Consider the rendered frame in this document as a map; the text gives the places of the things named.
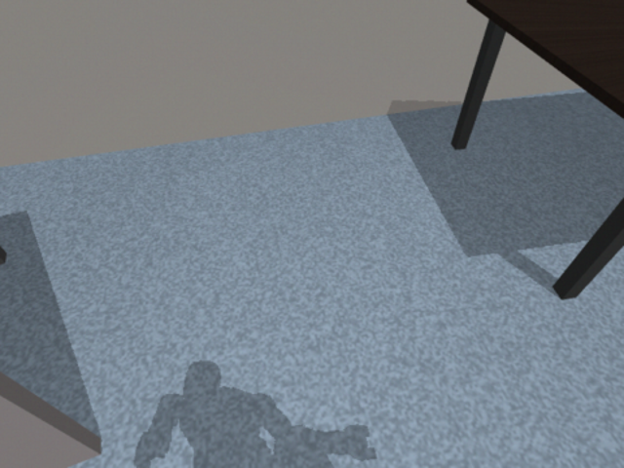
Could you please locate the table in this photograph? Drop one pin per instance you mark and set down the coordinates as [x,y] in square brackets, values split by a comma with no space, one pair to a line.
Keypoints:
[583,39]

